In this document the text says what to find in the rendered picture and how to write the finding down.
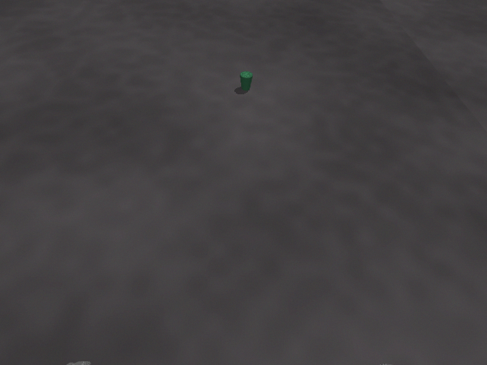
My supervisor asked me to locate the cup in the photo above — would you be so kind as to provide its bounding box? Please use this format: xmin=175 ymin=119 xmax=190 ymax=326
xmin=240 ymin=71 xmax=253 ymax=90

